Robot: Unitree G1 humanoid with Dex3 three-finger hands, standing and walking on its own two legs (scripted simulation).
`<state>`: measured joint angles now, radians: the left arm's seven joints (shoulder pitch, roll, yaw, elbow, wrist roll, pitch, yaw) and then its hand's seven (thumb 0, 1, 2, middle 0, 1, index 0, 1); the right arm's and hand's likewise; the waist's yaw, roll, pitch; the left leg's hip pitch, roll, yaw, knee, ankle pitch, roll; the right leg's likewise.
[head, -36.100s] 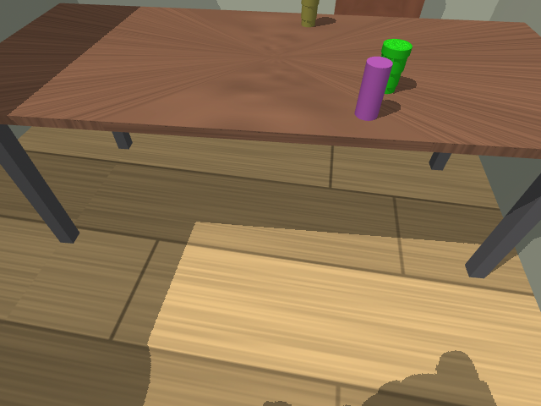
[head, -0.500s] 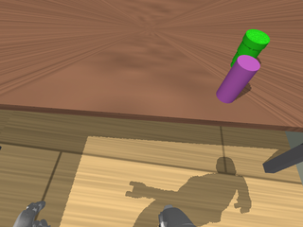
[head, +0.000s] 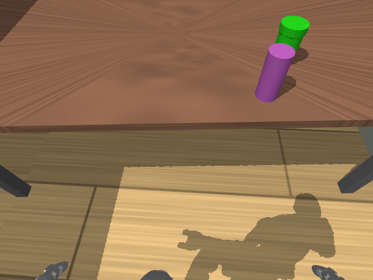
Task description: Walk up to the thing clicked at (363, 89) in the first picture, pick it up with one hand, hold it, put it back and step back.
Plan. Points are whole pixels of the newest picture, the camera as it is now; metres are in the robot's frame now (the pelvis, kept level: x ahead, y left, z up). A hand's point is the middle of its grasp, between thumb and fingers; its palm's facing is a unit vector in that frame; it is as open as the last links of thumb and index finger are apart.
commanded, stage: step back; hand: right
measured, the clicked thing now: (273, 74) +0.63 -0.22 +0.03
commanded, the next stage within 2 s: none
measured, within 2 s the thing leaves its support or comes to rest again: neither
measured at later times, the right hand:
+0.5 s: hand out of the picture -0.02 -0.29 -0.14, palm faces -0.03 +0.90 -0.44, open 7.4 cm
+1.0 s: hand out of the picture -0.22 -0.29 -0.15, palm faces -0.11 +0.91 -0.39, open 7.4 cm
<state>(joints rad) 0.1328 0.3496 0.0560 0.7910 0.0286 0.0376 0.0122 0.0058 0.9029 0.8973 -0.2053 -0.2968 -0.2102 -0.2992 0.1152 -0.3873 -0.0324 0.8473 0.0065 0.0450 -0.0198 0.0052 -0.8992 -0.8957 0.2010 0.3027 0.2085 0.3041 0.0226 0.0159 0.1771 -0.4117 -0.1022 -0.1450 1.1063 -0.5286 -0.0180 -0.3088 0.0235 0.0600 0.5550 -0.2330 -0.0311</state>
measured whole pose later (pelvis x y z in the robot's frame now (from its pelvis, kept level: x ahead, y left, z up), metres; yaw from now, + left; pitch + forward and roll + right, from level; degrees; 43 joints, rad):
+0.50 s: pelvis -0.15 -0.01 -0.01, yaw -3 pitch -2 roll +0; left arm 0.22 0.41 0.09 0.84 0.02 0.07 -0.01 0.01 0.91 0.90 -0.20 -0.30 -0.21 -0.30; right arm 0.10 -0.39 -0.05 0.79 -0.04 0.02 -0.01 0.01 -0.89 -0.90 0.20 0.30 0.21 0.30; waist 0.03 -0.04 0.19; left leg -0.40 0.06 0.02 0.61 -0.18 -0.02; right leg -0.25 0.03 0.10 0.76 -0.46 0.03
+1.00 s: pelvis -0.30 -0.04 -0.01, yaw +3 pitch -3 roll +0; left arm 0.09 0.38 0.06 0.78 0.02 0.09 0.01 0.00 0.91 0.90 -0.20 -0.30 -0.21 -0.30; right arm 0.20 -0.35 -0.03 0.86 -0.04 0.03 0.00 0.01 -0.90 -0.90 0.20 0.30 0.21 0.30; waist -0.01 -0.03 0.19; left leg -0.28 -0.02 -0.03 0.63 -0.31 0.02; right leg -0.47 0.07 0.08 1.03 -0.52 -0.01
